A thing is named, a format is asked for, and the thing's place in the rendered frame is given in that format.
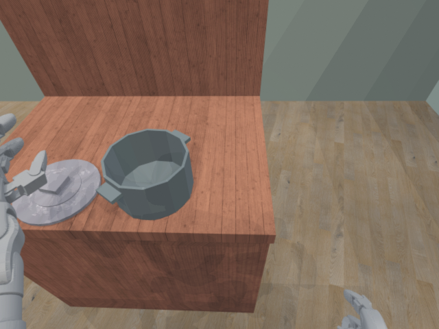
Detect table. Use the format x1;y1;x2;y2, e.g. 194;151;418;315
0;0;276;313

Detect left robot forearm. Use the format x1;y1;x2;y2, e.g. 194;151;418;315
0;202;26;329

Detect pot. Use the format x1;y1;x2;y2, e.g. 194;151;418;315
96;129;193;220

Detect knob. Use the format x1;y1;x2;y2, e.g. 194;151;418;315
38;173;70;195

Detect robot right hand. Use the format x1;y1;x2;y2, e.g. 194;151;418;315
337;289;388;329

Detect robot left hand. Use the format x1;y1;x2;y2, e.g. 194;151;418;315
0;113;47;204

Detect lid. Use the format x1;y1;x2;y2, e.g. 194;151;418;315
12;159;102;226

